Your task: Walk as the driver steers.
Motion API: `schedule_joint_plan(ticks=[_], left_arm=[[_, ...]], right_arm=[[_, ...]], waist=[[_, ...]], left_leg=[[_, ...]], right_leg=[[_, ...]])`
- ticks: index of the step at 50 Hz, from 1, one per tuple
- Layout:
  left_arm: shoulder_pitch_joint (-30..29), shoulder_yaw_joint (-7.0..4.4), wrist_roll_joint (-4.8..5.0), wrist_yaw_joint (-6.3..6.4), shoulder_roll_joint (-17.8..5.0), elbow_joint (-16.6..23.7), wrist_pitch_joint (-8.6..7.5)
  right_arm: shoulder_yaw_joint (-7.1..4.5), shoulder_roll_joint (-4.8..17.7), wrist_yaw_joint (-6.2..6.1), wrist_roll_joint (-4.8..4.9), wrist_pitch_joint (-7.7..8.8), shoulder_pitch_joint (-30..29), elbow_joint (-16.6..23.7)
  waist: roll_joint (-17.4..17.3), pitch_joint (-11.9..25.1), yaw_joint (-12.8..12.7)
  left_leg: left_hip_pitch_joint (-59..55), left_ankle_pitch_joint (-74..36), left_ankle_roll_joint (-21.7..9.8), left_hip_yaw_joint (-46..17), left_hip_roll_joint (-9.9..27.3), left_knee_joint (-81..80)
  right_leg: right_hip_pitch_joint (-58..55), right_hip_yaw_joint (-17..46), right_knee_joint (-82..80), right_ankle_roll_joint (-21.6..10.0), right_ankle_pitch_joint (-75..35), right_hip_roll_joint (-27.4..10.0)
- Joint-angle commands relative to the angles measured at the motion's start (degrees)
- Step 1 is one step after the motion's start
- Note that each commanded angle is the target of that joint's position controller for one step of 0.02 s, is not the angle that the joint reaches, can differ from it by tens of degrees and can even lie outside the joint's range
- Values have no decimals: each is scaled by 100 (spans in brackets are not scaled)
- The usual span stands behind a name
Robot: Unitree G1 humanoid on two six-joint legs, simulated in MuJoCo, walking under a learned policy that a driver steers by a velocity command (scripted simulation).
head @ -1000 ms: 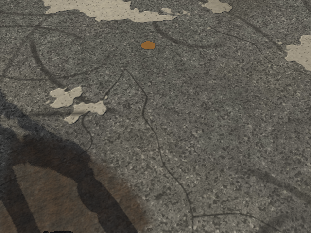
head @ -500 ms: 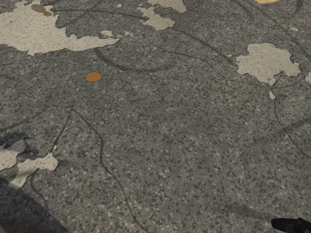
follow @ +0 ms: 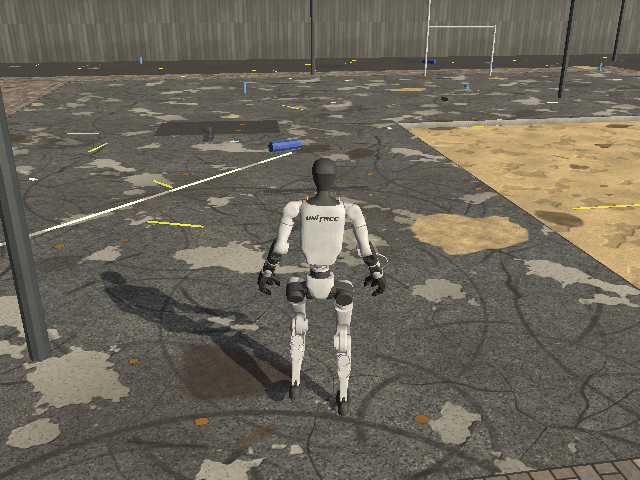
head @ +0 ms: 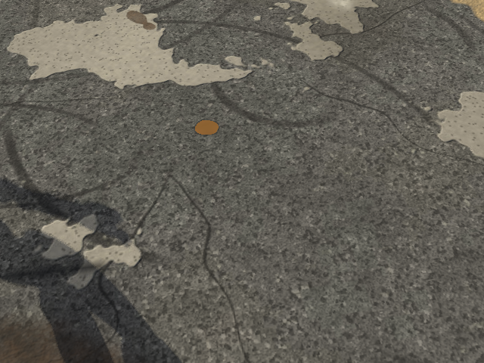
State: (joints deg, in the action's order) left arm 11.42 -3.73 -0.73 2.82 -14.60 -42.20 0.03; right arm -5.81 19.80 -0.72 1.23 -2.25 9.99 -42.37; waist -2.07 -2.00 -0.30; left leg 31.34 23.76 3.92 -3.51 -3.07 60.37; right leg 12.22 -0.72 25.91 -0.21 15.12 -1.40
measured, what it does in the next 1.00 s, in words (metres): steps on the spot, turning left: left foot, then right foot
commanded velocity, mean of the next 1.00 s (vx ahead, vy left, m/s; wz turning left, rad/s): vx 0.00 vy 0.00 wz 0.34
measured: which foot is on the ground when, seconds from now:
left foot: up 0.00-0.18, down 0.20-1.00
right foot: down 0.00-0.20, up 0.22-0.62, down 0.64-1.00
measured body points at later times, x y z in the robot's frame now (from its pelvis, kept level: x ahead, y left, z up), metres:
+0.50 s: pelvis +0.01 +0.04 +0.00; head +0.04 +0.07 +0.45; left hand +0.07 +0.36 -0.11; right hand +0.24 -0.19 -0.08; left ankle +0.01 +0.14 -0.74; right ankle +0.07 -0.11 -0.69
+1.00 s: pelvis +0.03 +0.02 -0.01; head +0.04 +0.03 +0.44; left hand +0.09 +0.30 -0.11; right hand +0.24 -0.18 -0.12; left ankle +0.00 +0.14 -0.74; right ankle +0.07 -0.09 -0.74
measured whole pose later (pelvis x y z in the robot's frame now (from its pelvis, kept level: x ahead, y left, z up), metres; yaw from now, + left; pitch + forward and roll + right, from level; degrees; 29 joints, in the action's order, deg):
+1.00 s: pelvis +0.03 +0.02 -0.01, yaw +20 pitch -1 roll +0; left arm 10.8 -1.0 -0.9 0.4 -13.4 -40.8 -1.4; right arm -2.4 14.4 -0.5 -0.8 -1.2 12.4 -42.1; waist 0.1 -1.5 0.4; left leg 14.8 15.6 0.3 -6.2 -2.5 31.4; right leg 12.8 0.7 31.0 -0.2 17.3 0.6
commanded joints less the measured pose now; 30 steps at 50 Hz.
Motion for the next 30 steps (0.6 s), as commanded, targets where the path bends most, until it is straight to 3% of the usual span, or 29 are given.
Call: schedule_joint_plan(ticks=[1,3,5,8,9,10,11,12,13,14,15,16,18,22,28,30], left_arm=[[-123,-234,30,47,-929,370,-14],[-81,-294,36,42,-1108,367,43],[-68,-349,72,2,-1268,361,63],[-188,-370,216,-61,-1320,337,17],[-182,-352,264,-77,-1244,296,-14],[155,-307,207,-117,-1056,162,-66],[158,-177,-113,-150,-683,386,-106],[-390,-155,-101,-119,-685,637,-132],[-599,-232,27,-104,-961,637,-105],[-611,-243,91,-79,-963,617,-74],[-519,-259,51,-20,-952,510,-42],[-455,-291,9,22,-1022,502,-10],[-250,-273,19,-6,-906,450,-9],[-295,-180,47,-40,-718,435,-25],[-392,-153,98,-163,-761,523,-76],[-219,-136,98,-215,-677,493,-132]], right_arm=[[52,84,74,36,6,-374,609],[103,43,162,27,1,-532,789],[74,167,225,28,-9,-508,883],[-2,278,267,15,-51,-233,889],[-45,314,246,-6,-56,15,814],[-145,556,174,-18,-50,289,772],[-326,1352,59,-73,-35,567,884],[-260,1332,126,-241,79,613,962],[-184,1066,180,-254,193,554,953],[-139,893,157,-193,255,281,923],[-113,778,118,-99,252,23,941],[-77,706,75,-33,221,-188,976],[-60,701,13,-80,162,-269,1019],[-58,687,-81,-82,121,-214,1012],[17,640,-11,-142,71,-200,930],[88,531,1,-105,61,-319,905]], waist=[[1050,375,-157],[1168,471,-250],[1250,522,-258],[1249,502,-64],[1144,548,74],[603,736,137],[-1143,1026,70],[-1401,1321,369],[-673,1212,477],[-513,917,294],[-235,764,168],[-316,686,54],[-465,782,-65],[-529,863,27],[-717,647,205],[-649,610,43]], left_leg=[[607,-216,202,199,332,-342],[113,-186,159,396,415,-1007],[-378,-163,48,628,375,-1515],[-1008,-732,-244,849,252,-2638],[-1538,-1286,-413,891,124,-3282],[-2441,-2347,-645,451,243,-3755],[-3748,-5040,-1318,-1658,1809,-3607],[-3470,-5636,-2551,-2853,2702,-3782],[-3325,-5075,-2531,-2400,2427,-3887],[-3068,-4526,-2187,-1898,2057,-3868],[-2851,-3992,-1894,-1633,1753,-3889],[-2595,-3772,-1767,-1503,1598,-3941],[-2293,-3626,-1751,-1394,1396,-4018],[-2274,-2833,-1730,-1458,1319,-4014],[-1785,-1997,-1722,-1861,1346,-3937],[-1708,-2056,-1586,-1905,1242,-3744]], right_leg=[[-1054,713,-503,-1140,-3056,-1340],[-982,547,-469,-1155,-3021,-1423],[-833,452,-407,-1149,-3036,-1527],[-691,300,-10,-937,-2823,-1585],[-469,104,354,-718,-2570,-1462],[64,-293,1129,-307,-1914,-1177],[1762,-765,3013,316,796,-523],[2597,59,4143,493,2653,153],[2679,465,4633,460,2430,-18],[2726,502,4577,391,1941,-106],[2707,538,4295,388,1513,-171],[2537,559,4056,415,1184,-184],[2144,473,3866,485,782,1],[1843,482,2671,558,479,73],[977,365,1521,411,573,99],[481,280,612,280,147,127]])
Velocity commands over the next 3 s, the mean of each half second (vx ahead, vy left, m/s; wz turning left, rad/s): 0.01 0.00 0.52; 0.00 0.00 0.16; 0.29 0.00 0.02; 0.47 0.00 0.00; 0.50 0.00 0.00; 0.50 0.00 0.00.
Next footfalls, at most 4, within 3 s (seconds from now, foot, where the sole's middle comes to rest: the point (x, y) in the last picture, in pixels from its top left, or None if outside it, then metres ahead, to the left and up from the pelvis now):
0.20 left None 0.05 0.15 -0.78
0.64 right None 0.10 -0.08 -0.78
1.68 right None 0.47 0.05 -0.78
2.22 left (140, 298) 0.66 0.37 -0.78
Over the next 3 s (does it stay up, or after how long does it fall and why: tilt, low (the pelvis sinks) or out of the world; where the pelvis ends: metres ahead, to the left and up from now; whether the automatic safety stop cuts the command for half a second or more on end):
stays up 0.94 0.30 0.01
